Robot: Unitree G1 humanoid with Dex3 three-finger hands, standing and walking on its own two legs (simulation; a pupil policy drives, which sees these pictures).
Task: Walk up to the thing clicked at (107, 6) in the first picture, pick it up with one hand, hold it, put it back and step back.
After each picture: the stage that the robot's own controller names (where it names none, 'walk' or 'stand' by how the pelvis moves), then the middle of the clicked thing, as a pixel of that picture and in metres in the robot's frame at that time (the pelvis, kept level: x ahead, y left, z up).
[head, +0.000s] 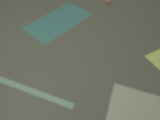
stand; (107, 3) +2.28 -0.43 -0.72
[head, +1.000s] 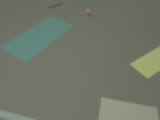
walk; (88, 13) +2.19 -0.01 -0.70
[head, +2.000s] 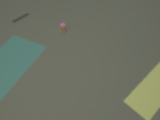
walk; (63, 28) +1.57 +0.26 -0.71
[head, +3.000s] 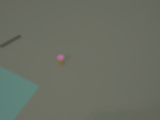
walk; (61, 60) +1.02 +0.23 -0.71
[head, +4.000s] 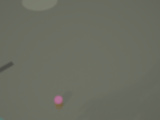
walk; (58, 102) +0.59 +0.18 -0.70
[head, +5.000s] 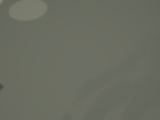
stand; out of the picture +0.37 +0.16 -0.70
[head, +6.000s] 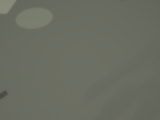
stand; out of the picture +0.34 +0.16 -0.72
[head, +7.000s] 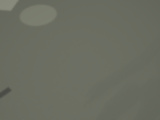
stand; out of the picture +0.35 +0.15 -0.72
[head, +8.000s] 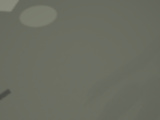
stand; out of the picture +0.33 +0.15 -0.73
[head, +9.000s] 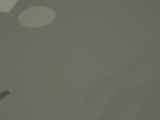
stand; out of the picture +0.33 +0.16 -0.73
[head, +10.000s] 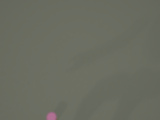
go down; (52, 118) +0.36 +0.16 -0.68
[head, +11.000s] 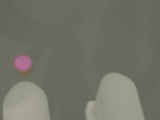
go down; (24, 66) +0.43 +0.18 -0.29
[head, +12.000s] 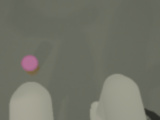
close in; (31, 66) +0.43 +0.17 -0.30
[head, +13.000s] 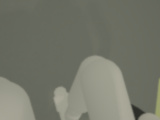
close in; out of the picture +0.43 +0.21 -0.23
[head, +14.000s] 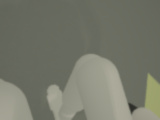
close; out of the picture +0.42 +0.21 -0.23
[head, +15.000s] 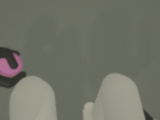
lift; (8, 68) +0.35 +0.23 -0.12
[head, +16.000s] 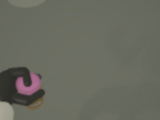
hold; (31, 92) +0.31 +0.17 +0.02
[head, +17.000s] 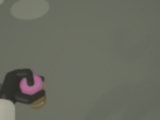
hold; (34, 92) +0.32 +0.17 +0.00
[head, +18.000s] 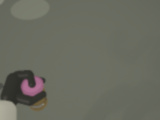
hold; (35, 94) +0.32 +0.17 +0.00
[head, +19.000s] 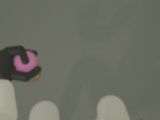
crouch; (29, 67) +0.40 +0.16 -0.08
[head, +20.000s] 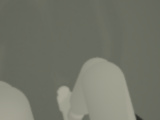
lower; out of the picture +0.44 +0.23 -0.22
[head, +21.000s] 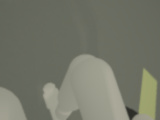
lower; out of the picture +0.45 +0.25 -0.24
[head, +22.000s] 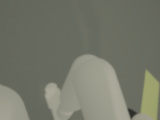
lower; out of the picture +0.45 +0.24 -0.24
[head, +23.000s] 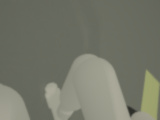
lower; out of the picture +0.44 +0.23 -0.24
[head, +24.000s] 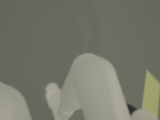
loosen; out of the picture +0.44 +0.22 -0.24
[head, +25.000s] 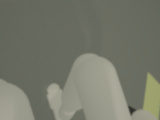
withdraw; out of the picture +0.43 +0.21 -0.24
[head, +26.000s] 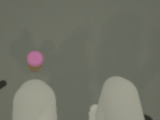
walk; (34, 62) +0.45 +0.16 -0.29
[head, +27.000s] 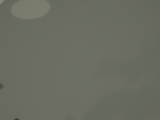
stand; out of the picture +0.36 +0.13 -0.65
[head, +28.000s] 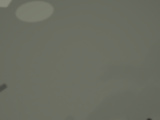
stand; out of the picture +0.38 +0.15 -0.67
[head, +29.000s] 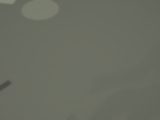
stand; out of the picture +0.38 +0.14 -0.69
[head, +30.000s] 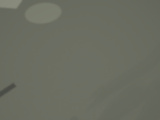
walk; out of the picture +0.38 +0.14 -0.72
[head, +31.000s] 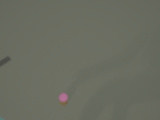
walk; (63, 99) +0.51 +0.10 -0.70
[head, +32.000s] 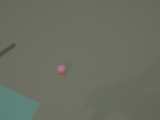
walk; (61, 71) +0.80 +0.23 -0.69
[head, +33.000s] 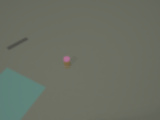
stand; (66, 62) +1.05 +0.15 -0.70
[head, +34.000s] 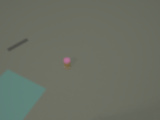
stand; (67, 63) +1.04 +0.15 -0.72
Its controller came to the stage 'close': yes
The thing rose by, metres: 0.72
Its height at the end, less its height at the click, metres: +0.00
